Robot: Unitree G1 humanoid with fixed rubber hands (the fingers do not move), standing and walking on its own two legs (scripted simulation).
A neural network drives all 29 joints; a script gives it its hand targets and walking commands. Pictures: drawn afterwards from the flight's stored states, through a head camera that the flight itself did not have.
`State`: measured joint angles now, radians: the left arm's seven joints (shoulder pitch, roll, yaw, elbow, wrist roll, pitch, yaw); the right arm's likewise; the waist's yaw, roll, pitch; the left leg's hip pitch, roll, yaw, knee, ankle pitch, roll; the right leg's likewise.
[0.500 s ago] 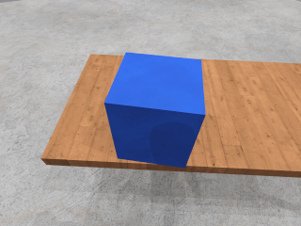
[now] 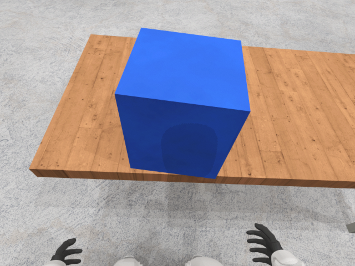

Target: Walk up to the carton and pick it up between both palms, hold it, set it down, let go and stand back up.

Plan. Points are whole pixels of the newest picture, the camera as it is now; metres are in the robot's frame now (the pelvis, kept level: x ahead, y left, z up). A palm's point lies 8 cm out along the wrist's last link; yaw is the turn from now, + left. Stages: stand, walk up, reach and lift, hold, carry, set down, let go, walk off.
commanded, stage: reach and lift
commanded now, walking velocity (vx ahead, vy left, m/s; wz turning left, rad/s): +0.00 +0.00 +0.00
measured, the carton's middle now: (181, 109) +0.43 -0.01 +0.10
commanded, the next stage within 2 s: none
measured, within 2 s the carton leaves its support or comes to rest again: neither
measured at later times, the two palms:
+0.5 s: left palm (49, 257) +0.17 +0.25 -0.05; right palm (270, 251) +0.16 -0.20 -0.05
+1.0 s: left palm (52, 231) +0.20 +0.24 +0.00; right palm (281, 244) +0.17 -0.21 +0.00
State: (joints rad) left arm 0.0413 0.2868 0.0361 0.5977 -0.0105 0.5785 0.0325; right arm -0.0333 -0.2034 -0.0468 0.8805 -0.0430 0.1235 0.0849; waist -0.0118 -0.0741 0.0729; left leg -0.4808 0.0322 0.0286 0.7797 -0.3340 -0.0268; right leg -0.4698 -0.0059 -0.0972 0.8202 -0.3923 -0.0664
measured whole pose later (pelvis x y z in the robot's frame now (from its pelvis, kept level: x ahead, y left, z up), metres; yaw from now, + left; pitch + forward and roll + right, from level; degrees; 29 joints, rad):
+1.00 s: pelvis +0.04 +0.02 +0.04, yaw -3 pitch -2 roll +0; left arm 0.34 0.22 -0.01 0.13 -0.10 0.30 0.06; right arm 0.39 -0.16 -0.04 0.30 0.05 0.03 0.05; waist 0.03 -0.04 0.04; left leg -0.08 0.03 0.09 0.31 -0.18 -0.01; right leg -0.08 0.02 -0.04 0.31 -0.19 -0.03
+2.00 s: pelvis +0.03 +0.02 +0.04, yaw -3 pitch -3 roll +0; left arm 0.32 0.26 -0.05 -0.29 -0.25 0.29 0.07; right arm 0.38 -0.16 -0.04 -0.24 0.22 0.18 -0.10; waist 0.05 -0.03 0.02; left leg -0.08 0.02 0.08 0.29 -0.16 0.00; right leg -0.08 0.02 -0.02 0.31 -0.18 -0.03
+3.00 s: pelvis +0.03 +0.02 +0.04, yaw -5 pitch +0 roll +0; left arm -0.44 0.32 0.18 -0.04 -0.22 0.77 0.04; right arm -0.40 -0.36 0.03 0.11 0.46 0.46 -0.14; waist -0.05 -0.05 -0.02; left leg -0.15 0.03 0.07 0.33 -0.17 0.00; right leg -0.16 0.03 0.00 0.33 -0.17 -0.03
